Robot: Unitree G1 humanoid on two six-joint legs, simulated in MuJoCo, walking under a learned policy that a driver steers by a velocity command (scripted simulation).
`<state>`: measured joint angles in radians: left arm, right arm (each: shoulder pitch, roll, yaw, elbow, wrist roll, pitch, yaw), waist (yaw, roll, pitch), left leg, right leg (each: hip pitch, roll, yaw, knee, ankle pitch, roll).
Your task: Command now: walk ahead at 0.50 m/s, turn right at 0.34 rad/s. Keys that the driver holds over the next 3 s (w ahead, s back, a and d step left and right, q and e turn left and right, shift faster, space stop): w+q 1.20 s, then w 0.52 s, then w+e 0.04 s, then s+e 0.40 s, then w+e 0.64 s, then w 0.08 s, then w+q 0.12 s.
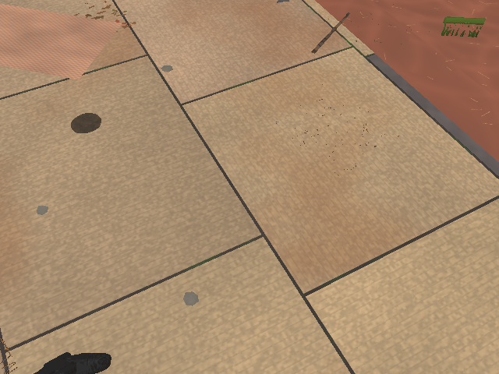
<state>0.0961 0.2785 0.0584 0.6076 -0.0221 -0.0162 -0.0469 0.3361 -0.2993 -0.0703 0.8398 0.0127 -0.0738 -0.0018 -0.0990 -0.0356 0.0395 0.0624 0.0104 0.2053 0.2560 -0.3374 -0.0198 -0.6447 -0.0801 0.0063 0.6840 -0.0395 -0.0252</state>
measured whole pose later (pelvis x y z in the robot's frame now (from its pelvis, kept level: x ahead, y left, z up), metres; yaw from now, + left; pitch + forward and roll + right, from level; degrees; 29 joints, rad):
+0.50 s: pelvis +0.28 -0.02 +0.00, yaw +10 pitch +1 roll -3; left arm 0.32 0.26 0.08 0.82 0.00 -0.08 0.01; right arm 0.12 -0.27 -0.05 0.79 0.02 -0.03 0.04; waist 0.06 0.04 0.03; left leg -0.66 0.10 -0.01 0.70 0.03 0.01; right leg 0.08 0.03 -0.23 0.21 -0.30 -0.02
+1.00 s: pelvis +0.55 +0.08 +0.01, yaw +27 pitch +2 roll +0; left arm 0.02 0.28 0.05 0.69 0.00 -0.10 -0.01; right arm 0.33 -0.28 -0.07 0.75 0.02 -0.04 -0.01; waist -0.08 -0.03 0.03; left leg -0.11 -0.11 -0.16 0.38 -0.29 0.08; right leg -0.60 -0.04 0.10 0.55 0.04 0.06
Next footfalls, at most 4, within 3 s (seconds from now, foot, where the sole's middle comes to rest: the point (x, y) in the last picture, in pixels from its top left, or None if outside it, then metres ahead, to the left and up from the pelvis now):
0.08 right None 0.22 -0.13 -0.77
0.62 left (188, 367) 0.49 0.14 -0.77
1.10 right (213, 251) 0.83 0.06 -0.77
1.60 left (88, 247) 0.88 0.44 -0.77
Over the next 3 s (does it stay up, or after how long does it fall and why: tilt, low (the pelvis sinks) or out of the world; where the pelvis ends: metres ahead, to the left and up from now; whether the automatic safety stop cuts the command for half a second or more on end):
stays up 1.22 0.39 0.00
